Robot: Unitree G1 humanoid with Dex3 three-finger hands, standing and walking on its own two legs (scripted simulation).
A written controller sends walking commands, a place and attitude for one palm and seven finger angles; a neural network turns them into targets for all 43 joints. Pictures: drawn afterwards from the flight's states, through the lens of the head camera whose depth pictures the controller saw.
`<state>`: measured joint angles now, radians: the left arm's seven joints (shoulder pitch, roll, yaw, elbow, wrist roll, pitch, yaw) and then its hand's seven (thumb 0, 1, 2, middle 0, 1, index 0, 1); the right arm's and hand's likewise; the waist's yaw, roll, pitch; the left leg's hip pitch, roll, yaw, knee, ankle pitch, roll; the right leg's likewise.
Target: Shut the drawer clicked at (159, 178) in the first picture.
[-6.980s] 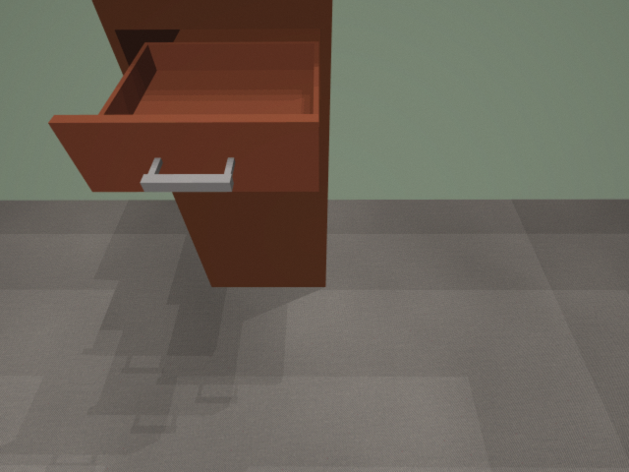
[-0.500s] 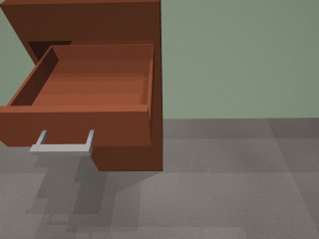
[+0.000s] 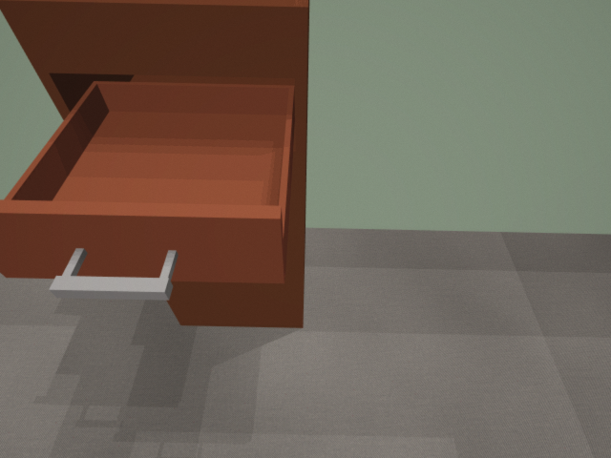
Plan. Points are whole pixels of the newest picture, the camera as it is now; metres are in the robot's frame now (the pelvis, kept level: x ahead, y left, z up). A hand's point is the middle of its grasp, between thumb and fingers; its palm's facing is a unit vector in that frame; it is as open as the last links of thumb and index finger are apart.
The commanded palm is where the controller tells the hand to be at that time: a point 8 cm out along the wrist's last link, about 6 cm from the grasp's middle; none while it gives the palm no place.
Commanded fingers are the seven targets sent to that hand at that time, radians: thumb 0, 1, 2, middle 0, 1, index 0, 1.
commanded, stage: look again from close up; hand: left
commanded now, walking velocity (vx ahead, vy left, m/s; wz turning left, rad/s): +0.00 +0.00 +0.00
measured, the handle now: (118, 273) +0.30 +0.25 +0.09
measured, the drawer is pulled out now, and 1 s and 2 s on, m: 0.30 0.30 0.30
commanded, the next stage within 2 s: raise the hand and make a fist in 0.46 s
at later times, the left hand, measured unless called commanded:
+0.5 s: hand out of the picture +0.04 +0.20 -0.17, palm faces +0.01 -0.97 -0.24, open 7.4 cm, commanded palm none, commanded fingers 0.00 0.90 0.90 -0.20 -0.30 -0.20 -0.30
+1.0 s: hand out of the picture +0.11 +0.20 -0.01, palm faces +0.11 -0.99 -0.01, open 5.8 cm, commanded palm +0.10 +0.25 +0.01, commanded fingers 0.00 0.90 0.90 -0.66 -0.80 -0.66 -0.80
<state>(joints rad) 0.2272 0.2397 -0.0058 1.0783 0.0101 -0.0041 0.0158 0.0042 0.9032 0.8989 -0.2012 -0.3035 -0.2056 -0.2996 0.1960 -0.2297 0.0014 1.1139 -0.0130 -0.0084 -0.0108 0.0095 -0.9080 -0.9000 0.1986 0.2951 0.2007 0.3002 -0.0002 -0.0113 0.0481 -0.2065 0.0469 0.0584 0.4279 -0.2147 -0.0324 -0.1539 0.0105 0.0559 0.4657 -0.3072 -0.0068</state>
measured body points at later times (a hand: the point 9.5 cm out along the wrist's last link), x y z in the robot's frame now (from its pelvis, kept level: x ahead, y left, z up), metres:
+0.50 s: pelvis +0.01 +0.00 +0.00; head +0.02 +0.00 +0.45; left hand +0.04 +0.25 -0.15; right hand +0.07 -0.25 -0.15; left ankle +0.01 +0.14 -0.74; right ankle -0.04 -0.12 -0.74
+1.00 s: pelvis -0.04 -0.01 -0.06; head -0.03 -0.01 +0.39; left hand +0.10 +0.25 -0.01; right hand +0.21 -0.23 -0.09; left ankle +0.01 +0.14 -0.74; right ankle -0.04 -0.12 -0.74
